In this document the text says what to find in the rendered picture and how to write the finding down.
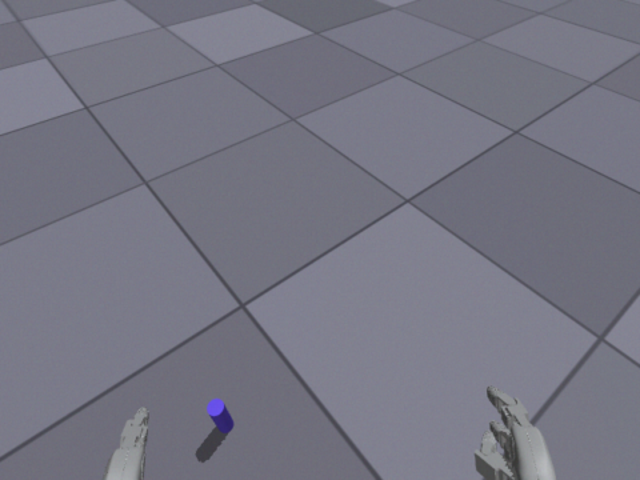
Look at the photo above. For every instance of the right robot hand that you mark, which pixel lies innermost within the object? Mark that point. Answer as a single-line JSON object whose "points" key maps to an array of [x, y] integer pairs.
{"points": [[525, 449]]}

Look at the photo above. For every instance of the can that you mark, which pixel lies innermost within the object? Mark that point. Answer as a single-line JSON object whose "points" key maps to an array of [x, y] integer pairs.
{"points": [[220, 415]]}

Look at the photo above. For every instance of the left robot hand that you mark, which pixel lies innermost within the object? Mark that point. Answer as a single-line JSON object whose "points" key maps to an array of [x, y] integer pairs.
{"points": [[128, 461]]}

